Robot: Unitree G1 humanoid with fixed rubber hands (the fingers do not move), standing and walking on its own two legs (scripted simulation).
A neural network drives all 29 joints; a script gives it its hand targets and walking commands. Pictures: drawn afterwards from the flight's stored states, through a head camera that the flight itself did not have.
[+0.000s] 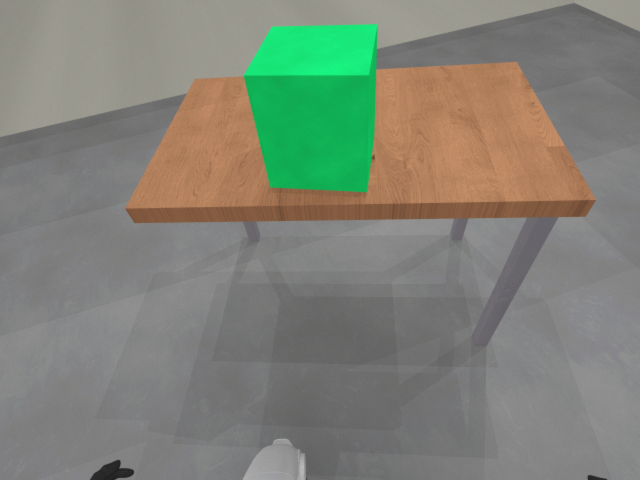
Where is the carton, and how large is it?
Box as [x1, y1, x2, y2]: [244, 24, 377, 191]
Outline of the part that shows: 377,24 277,26 272,27 246,70 244,78 266,171 271,187 366,191 374,128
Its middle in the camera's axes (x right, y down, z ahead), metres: +0.00 -0.27 +0.79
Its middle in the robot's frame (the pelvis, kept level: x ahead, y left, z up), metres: +0.77 +0.04 +0.05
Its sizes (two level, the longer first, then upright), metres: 0.210 0.200 0.250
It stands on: a table, 0.70 m high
